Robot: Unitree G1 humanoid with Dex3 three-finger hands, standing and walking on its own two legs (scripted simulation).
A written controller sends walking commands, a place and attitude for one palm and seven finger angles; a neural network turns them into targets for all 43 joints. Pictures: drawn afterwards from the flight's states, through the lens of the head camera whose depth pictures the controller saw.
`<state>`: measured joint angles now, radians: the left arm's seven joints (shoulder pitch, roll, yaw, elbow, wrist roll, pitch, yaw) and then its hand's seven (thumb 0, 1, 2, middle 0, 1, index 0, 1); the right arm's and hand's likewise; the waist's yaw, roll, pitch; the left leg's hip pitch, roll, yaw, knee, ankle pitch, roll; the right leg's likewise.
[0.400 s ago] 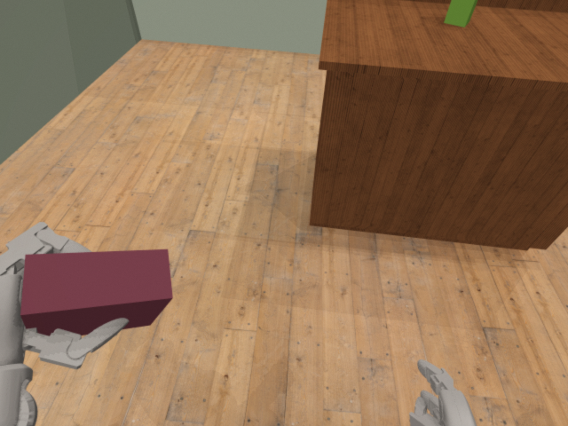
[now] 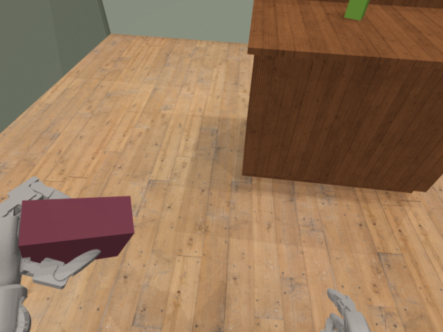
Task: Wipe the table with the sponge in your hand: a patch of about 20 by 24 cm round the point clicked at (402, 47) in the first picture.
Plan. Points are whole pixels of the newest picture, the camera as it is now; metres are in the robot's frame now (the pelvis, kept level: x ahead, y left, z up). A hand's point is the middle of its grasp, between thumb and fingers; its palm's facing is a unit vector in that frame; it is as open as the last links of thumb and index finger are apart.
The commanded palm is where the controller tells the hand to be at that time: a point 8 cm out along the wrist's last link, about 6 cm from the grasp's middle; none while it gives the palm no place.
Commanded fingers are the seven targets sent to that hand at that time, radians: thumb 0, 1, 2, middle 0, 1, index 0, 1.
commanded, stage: stand and wait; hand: left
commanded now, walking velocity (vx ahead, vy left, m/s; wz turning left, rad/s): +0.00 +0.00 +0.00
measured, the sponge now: (94, 231) +0.22 +0.21 +0.13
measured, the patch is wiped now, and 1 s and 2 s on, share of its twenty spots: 0.00 0.00 0.00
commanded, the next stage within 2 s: walk to a spot facing it in 0.26 s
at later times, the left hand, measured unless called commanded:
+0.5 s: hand (61, 226) +0.22 +0.24 +0.15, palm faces +0.41 -0.83 -0.38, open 9.6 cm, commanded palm +0.17 +0.28 +0.18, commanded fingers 0.00 0.10 1.30 -1.20 -1.60 -1.20 -1.60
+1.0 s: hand (155, 157) +0.34 +0.14 +0.17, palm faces +0.19 -0.86 -0.47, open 9.6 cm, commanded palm +0.30 +0.19 +0.18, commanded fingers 0.00 0.10 1.30 -1.20 -1.60 -1.20 -1.60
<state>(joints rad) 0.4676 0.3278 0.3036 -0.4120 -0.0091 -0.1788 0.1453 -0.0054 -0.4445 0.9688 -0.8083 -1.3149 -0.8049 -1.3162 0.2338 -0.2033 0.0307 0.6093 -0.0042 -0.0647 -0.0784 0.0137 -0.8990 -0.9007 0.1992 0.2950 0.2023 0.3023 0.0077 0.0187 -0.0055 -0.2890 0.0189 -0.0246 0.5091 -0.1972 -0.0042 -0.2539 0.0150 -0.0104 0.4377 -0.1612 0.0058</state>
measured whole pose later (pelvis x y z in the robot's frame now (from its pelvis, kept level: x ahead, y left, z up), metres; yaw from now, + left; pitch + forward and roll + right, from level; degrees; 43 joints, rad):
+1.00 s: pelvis +0.09 -0.05 +0.00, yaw -11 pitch +2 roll +1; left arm 0.50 0.39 0.36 -0.48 -0.01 -0.24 0.14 -0.01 -0.45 0.97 -0.81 -1.32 -0.81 -1.32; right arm 0.25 -0.25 -0.01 0.60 -0.01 -0.03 -0.05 0.01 -0.90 -0.90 0.20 0.29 0.20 0.30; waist 0.00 -0.01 0.01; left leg -0.51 0.09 0.07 0.86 -0.32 -0.04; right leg -0.22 0.08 0.04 0.46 -0.28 -0.09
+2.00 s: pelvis +0.36 -0.21 -0.02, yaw -23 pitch -2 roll +2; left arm 0.48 0.35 0.38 -0.50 -0.02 -0.21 0.17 0.00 -0.45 0.98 -0.81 -1.32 -0.81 -1.32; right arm 0.24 -0.22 -0.03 0.59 0.00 -0.02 -0.08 0.01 -0.90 -0.90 0.19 0.29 0.20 0.30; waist 0.03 -0.03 0.02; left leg -0.33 0.06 0.19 0.58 -0.20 0.02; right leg -0.18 -0.06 -0.17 0.69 -0.46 -0.04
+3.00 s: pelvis +0.51 -0.36 -0.02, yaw -27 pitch -2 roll +3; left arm 0.40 0.34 0.33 -0.48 -0.01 -0.22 0.17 0.00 -0.45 0.98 -0.81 -1.33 -0.80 -1.33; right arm 0.22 -0.19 -0.01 0.60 0.00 -0.05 -0.06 0.01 -0.90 -0.90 0.20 0.29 0.20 0.30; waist 0.03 -0.04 0.04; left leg -0.31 0.03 0.20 0.60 -0.24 0.04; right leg -0.20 -0.06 -0.09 0.82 -0.50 -0.02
